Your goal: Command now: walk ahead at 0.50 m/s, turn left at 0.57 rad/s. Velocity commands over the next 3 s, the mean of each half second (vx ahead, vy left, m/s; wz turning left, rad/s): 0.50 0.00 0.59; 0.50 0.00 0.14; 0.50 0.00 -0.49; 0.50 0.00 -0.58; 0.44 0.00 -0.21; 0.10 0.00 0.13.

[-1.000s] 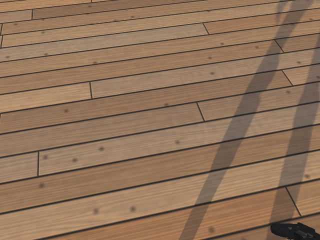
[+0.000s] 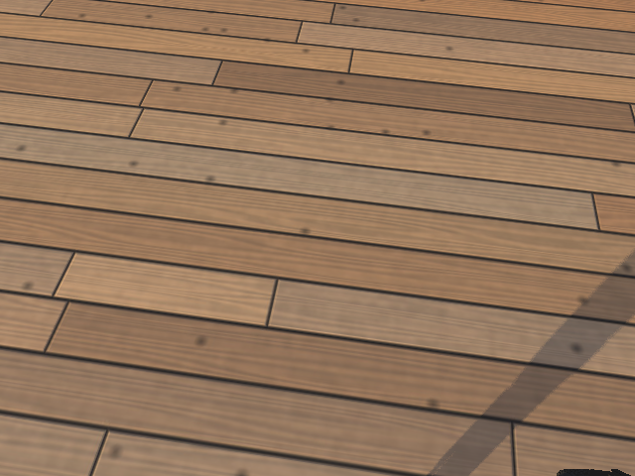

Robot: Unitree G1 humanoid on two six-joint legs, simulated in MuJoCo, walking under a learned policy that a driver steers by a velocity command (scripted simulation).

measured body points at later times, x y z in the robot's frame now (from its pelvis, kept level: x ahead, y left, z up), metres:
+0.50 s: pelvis +0.29 +0.02 +0.00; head +0.31 +0.04 +0.45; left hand +0.46 +0.32 -0.07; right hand +0.40 -0.26 -0.10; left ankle +0.15 +0.10 -0.73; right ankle +0.47 -0.06 -0.72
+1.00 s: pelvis +0.54 +0.13 +0.00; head +0.57 +0.15 +0.45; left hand +0.41 +0.39 -0.13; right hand +0.85 +0.01 -0.05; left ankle +0.59 +0.27 -0.73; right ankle +0.47 -0.06 -0.72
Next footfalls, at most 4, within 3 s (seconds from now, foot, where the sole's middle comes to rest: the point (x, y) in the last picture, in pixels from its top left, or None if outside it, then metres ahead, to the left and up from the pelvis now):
0.04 left None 0.18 0.10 -0.76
0.52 right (365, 455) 0.51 -0.04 -0.76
0.98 left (213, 387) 0.63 0.29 -0.76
1.48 right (321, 272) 0.95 0.08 -0.76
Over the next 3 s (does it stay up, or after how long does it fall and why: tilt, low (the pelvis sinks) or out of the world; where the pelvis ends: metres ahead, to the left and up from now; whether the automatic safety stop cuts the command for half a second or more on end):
stays up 1.39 0.03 0.00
